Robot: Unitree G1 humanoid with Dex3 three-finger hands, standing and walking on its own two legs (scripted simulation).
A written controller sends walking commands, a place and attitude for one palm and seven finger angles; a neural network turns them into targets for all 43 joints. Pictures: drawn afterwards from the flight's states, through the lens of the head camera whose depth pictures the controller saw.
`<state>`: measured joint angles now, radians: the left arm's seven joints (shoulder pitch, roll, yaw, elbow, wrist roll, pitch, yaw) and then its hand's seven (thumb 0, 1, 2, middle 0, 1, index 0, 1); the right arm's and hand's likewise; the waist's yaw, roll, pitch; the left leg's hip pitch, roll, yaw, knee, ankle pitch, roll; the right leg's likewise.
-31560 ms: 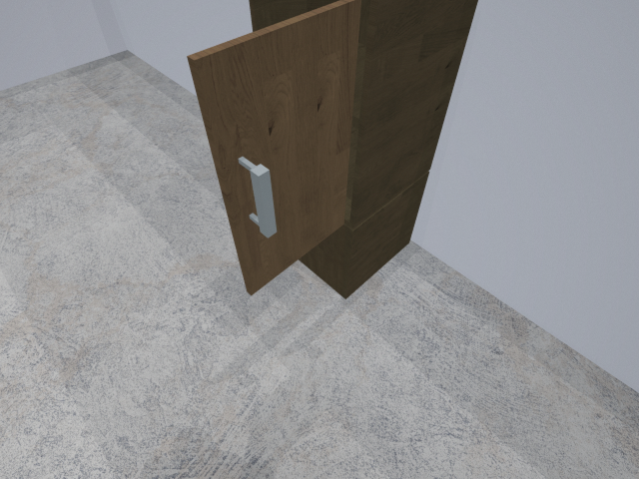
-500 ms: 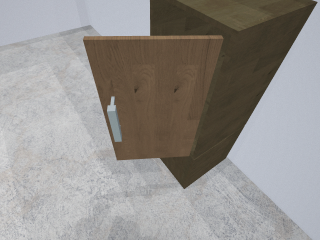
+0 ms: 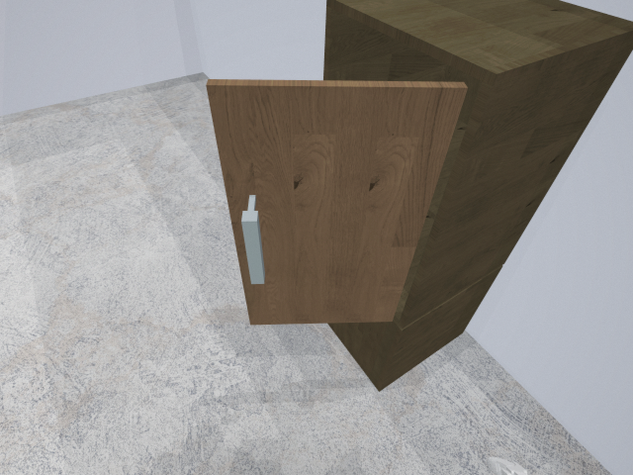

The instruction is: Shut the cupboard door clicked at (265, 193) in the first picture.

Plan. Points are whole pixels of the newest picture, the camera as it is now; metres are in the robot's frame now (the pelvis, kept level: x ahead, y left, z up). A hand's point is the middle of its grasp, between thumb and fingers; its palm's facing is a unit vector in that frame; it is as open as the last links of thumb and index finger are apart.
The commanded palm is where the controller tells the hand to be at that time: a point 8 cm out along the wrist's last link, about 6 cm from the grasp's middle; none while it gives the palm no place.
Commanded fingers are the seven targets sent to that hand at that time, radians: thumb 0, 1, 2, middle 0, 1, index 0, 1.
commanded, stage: look again from close up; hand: left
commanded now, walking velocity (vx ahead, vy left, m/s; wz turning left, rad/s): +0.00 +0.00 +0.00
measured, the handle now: (255, 240) +0.49 +0.15 -0.01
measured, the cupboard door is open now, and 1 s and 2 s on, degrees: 59 59 59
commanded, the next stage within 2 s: shuffle to correct the standing spot in 0.08 s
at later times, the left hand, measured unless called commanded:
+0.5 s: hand out of the picture -0.04 +0.19 -0.17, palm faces +0.00 -0.98 -0.21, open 7.4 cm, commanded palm none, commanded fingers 0.00 0.90 0.90 -0.20 -0.30 -0.20 -0.30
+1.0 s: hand out of the picture +0.05 +0.13 -0.17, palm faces +0.07 -0.98 -0.19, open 7.3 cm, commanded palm none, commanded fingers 0.00 0.90 0.90 -0.20 -0.30 -0.20 -0.30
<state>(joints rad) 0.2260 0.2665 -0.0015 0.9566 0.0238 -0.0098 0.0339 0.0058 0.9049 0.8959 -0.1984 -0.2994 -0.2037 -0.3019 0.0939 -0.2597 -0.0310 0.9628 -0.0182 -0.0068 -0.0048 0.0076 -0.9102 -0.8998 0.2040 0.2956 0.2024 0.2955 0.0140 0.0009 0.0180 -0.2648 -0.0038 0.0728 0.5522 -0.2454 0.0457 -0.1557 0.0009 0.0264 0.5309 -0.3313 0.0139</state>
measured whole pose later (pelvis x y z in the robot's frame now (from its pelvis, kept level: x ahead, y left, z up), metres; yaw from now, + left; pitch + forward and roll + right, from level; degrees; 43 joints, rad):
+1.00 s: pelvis +0.04 -0.05 +0.00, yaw +3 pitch +0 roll -1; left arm 0.28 0.17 0.05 1.01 0.03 0.04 0.00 0.03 0.94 0.90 -0.20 -0.30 -0.20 -0.30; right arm 0.29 -0.13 -0.06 1.07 -0.04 0.00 -0.04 0.01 -0.91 -0.90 0.21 0.30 0.21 0.30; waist -0.02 0.01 0.04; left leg -0.25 0.09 0.09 0.53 -0.27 -0.01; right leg -0.34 -0.06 -0.07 0.66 -0.32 0.01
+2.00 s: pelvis +0.04 -0.06 +0.00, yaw +3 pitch -1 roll +0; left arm 0.32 0.19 -0.01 0.98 0.02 0.01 0.03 0.01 0.91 0.90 -0.20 -0.30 -0.20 -0.30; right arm 0.30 -0.19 -0.01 1.00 -0.02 0.02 0.01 0.01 -0.91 -0.90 0.20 0.30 0.20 0.30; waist -0.01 0.00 0.01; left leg -0.27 -0.02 0.12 0.49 -0.21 0.07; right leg -0.26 -0.07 -0.03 0.50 -0.22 0.03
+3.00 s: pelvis +0.05 -0.09 -0.06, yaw +5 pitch +10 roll +0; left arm 0.39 0.16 0.12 0.17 -0.25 -0.61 -0.25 0.01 0.92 0.90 -0.32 -0.44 -0.33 -0.44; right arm 0.22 -0.25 -0.06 0.60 0.01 -0.30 0.03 0.02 -0.91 -0.90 0.21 0.30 0.20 0.30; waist -0.03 -0.04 -0.14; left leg -0.75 0.01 0.08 1.01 -0.44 0.04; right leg -0.74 -0.04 -0.05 1.03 -0.47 -0.01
